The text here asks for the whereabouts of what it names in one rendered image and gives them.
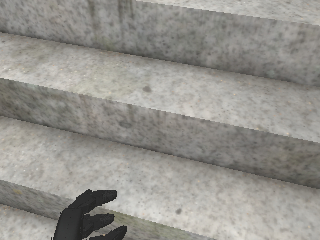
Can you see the robot left hand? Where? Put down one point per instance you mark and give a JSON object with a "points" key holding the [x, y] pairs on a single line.
{"points": [[73, 225]]}

